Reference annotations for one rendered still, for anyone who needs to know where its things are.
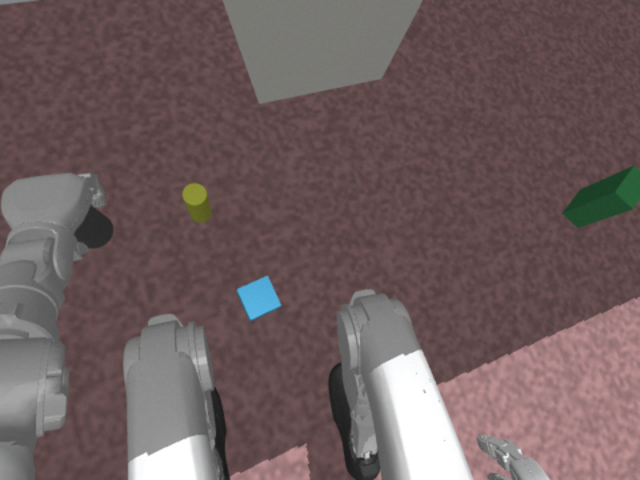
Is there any left robot hand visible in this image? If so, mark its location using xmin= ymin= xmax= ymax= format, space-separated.
xmin=1 ymin=173 xmax=107 ymax=261

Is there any left robot foot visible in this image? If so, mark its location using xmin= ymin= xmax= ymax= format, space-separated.
xmin=210 ymin=386 xmax=230 ymax=480

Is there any right robot hand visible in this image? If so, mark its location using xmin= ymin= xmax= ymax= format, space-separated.
xmin=477 ymin=435 xmax=550 ymax=480

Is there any right robot foot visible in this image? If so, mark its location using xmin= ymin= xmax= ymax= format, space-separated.
xmin=328 ymin=362 xmax=380 ymax=480

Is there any left robot arm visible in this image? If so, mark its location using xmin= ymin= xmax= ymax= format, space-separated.
xmin=0 ymin=222 xmax=75 ymax=480

